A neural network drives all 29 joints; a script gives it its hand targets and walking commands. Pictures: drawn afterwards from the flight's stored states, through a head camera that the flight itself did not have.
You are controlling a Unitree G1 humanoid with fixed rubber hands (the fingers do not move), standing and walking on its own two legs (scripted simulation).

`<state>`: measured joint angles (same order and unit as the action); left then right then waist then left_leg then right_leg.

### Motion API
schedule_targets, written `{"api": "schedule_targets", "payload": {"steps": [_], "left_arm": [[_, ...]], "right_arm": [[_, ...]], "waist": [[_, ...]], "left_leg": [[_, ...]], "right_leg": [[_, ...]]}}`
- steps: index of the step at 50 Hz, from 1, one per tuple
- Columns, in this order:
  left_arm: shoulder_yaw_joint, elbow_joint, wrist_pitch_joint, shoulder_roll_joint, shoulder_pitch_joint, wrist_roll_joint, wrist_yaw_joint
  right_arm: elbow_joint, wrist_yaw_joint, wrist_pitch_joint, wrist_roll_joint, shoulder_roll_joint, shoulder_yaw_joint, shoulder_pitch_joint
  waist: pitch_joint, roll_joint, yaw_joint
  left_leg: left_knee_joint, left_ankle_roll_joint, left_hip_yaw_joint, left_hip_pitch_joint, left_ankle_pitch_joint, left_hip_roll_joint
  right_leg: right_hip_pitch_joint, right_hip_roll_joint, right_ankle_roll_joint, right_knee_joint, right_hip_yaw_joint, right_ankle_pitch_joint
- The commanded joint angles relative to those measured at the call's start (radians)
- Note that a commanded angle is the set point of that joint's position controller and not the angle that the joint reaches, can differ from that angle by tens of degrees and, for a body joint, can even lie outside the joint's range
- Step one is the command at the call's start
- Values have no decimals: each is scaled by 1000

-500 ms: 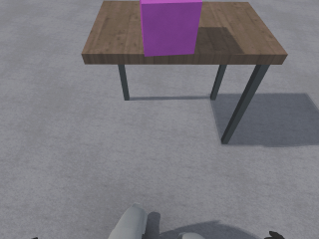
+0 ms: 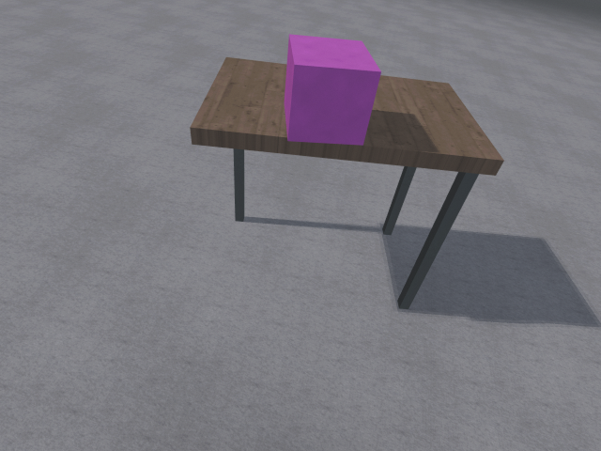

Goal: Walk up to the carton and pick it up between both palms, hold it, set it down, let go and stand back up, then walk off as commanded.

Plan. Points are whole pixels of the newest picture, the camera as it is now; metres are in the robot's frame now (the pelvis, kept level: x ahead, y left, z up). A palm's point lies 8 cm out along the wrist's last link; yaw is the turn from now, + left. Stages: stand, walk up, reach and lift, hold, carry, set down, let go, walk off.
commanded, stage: walk off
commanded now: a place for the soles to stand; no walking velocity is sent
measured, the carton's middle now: (326, 89) +0.99 -0.03 +0.09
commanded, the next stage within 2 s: none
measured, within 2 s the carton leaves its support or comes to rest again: neither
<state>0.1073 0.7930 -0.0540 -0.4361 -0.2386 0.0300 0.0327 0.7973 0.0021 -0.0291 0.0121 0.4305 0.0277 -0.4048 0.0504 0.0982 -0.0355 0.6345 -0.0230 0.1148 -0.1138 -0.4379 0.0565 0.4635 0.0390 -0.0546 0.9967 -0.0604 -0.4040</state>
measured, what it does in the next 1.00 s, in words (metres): walks ahead: right foot, then left foot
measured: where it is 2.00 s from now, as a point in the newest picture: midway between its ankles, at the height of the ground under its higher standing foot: outside the picture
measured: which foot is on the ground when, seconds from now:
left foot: down 0.00-0.20, up 0.22-0.68, down 0.70-1.00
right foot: up 0.00-0.16, down 0.18-0.74, up 0.76-0.94, down 0.96-1.00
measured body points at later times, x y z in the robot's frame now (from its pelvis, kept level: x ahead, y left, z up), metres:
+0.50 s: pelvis +0.08 -0.06 +0.00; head +0.09 -0.11 +0.45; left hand +0.14 +0.30 -0.05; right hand +0.13 -0.37 -0.14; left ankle +0.13 +0.11 -0.68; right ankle +0.08 -0.15 -0.72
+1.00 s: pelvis +0.17 -0.02 -0.01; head +0.19 +0.01 +0.44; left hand +0.23 +0.30 -0.13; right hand +0.25 -0.34 -0.09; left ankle +0.20 +0.13 -0.72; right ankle +0.15 -0.15 -0.72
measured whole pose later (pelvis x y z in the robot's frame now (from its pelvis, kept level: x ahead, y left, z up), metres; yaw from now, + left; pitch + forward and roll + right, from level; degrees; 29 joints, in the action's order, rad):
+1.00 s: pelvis +0.17 -0.02 -0.01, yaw +0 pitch -2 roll +0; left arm 0.05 0.83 0.05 -0.42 -0.28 0.02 0.00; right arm 0.80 0.01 -0.03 0.02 0.43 0.03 -0.30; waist 0.09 0.06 -0.04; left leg 0.71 0.03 0.10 -0.35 -0.32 -0.01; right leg 0.25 0.01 -0.01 0.68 -0.03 -0.39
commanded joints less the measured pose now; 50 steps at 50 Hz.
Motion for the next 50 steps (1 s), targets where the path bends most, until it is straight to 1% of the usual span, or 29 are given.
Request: {"api": "schedule_targets", "payload": {"steps": [1,3,4,5,7,8,9,10,11,12,14,16,18,21,22,25,29,32,34,35,36,37,38,39,42,45,47,49,50], "left_arm": [[64,-73,69,-245,27,-8,20],[57,-51,81,-229,22,-11,15],[43,-52,92,-211,32,-16,16],[43,-53,100,-198,38,-17,12],[33,-31,120,-195,19,-23,5],[37,6,134,-191,-83,-24,-2],[54,30,147,-220,-212,-20,-14],[73,43,166,-310,-323,-5,-29],[64,23,164,-358,-241,-7,-39],[67,13,156,-372,-195,-15,-34],[57,18,154,-330,-126,-21,-38],[62,6,155,-288,-115,-22,-32],[57,-8,154,-275,-132,-23,-33],[61,-3,153,-266,-130,-26,-36],[60,-10,150,-271,-90,-26,-38],[45,-25,139,-229,-100,-21,-41],[23,-56,118,-216,-82,-16,-44],[16,-49,113,-231,-80,-17,-47],[1,-53,103,-221,-23,-20,-53],[-9,-44,102,-197,-33,-26,-55],[-23,-37,101,-168,-28,-23,-56],[-36,-31,100,-117,-58,-31,-55],[-39,-16,100,-137,-69,-33,-61],[-14,-20,93,-167,-50,-24,-62],[-6,-4,111,-176,-60,-30,-50],[-10,22,122,-155,-70,-28,-47],[-10,52,134,-162,-116,-25,-52],[-8,32,137,-264,-88,-24,-57],[-16,33,133,-280,-22,-27,-55]], "right_arm": [[-55,-2,-46,21,277,-157,66],[-40,4,-40,18,280,-154,84],[-43,5,-36,17,279,-147,69],[-51,10,-38,21,272,-147,77],[-49,12,-32,24,263,-143,85],[-45,11,-26,29,236,-138,82],[-61,11,-21,33,184,-123,85],[-81,13,-28,27,139,-108,89],[-64,3,-16,11,174,-113,43],[-29,3,-11,6,225,-131,17],[1,16,-15,2,247,-141,35],[-13,16,-14,9,237,-143,33],[-4,21,-16,15,230,-142,40],[-12,26,2,21,222,-138,47],[-3,23,4,24,214,-139,25],[-14,13,1,26,196,-134,98],[-23,10,1,11,181,-126,109],[-41,12,-17,17,162,-119,118],[-13,6,-28,12,154,-123,43],[-6,-2,-33,20,182,-127,-18],[11,-9,-43,18,226,-147,-67],[1,-14,-43,25,275,-151,-25],[-11,-9,-38,17,271,-141,40],[-1,-9,-30,13,275,-138,69],[-11,2,-17,19,241,-123,143],[-25,0,-19,18,218,-114,156],[-41,-5,-9,8,188,-100,222],[-34,-10,-9,-21,131,-93,207],[11,-8,-2,-34,151,-98,191]], "waist": [[137,-327,79],[136,-371,77],[134,-326,86],[145,-398,82],[105,-385,65],[26,-269,6],[-18,-118,-76],[-47,12,-117],[-13,-43,-35],[-27,-78,-27],[35,-82,-1],[55,17,-2],[29,50,-14],[55,117,-26],[35,121,-8],[58,99,-27],[101,207,-32],[69,116,-27],[-11,25,35],[-84,-97,66],[-170,-183,102],[-154,-334,65],[-119,-326,56],[-36,-303,47],[31,-424,36],[-14,-406,38],[-58,-274,-10],[-92,-78,18],[-77,-99,43]], "left_leg": [[-458,-203,380,-223,-376,-226],[-447,-218,327,-271,-350,-222],[-431,-232,316,-258,-302,-226],[-410,-233,292,-272,-241,-224],[-323,-221,215,-251,-34,-211],[-127,-176,118,-321,112,-160],[173,-142,41,-427,154,-97],[402,-72,5,-544,98,13],[463,-38,17,-635,-18,26],[456,-40,71,-606,-29,-6],[410,-35,56,-550,11,-58],[395,-4,39,-562,65,-72],[377,5,31,-552,67,-70],[382,24,34,-578,139,-82],[374,22,23,-557,129,-85],[314,38,-7,-533,83,-102],[196,37,-58,-436,36,-105],[38,9,-95,-395,35,-101],[-175,-7,-121,-206,199,-71],[-228,-30,-95,-66,253,-68],[-174,-65,41,99,402,-145],[-187,-123,310,153,492,-298],[-234,-223,470,89,423,-382],[-223,-271,465,-38,351,-397],[-208,-223,278,-141,326,-288],[-140,-177,203,-137,463,-228],[26,-96,79,-255,477,-176],[150,-5,-39,-298,313,-55],[87,0,-59,-235,156,-70]], "right_leg": [[82,-77,88,-47,10,55],[-9,-67,89,-136,38,41],[-26,-54,84,-204,40,23],[-56,-62,75,-263,35,24],[-144,-60,70,-402,40,20],[-349,-36,65,-515,36,88],[-520,-47,68,-575,-38,58],[-575,-225,19,-670,-372,-107],[-576,-366,-19,-750,-629,-148],[-522,-397,-50,-771,-650,-245],[-403,-339,-57,-771,-512,-213],[-420,-294,-53,-733,-414,26],[-431,-286,-83,-721,-365,95],[-401,-274,-57,-727,-339,37],[-391,-287,-97,-719,-309,29],[-342,-288,-126,-663,-256,261],[-284,-240,-127,-596,-179,466],[-342,-245,-132,-476,-142,630],[-321,-206,-101,-343,-71,616],[-283,-162,-71,-166,-41,626],[-134,-133,-35,-35,-10,426],[35,-49,9,32,13,102],[73,-8,35,41,29,-178],[21,-27,36,22,17,-260],[-33,-57,33,-162,32,-243],[-150,-32,32,-389,63,-39],[-374,-47,8,-563,10,178],[-351,-270,-93,-596,-308,323],[-275,-332,-134,-585,-287,316]]}}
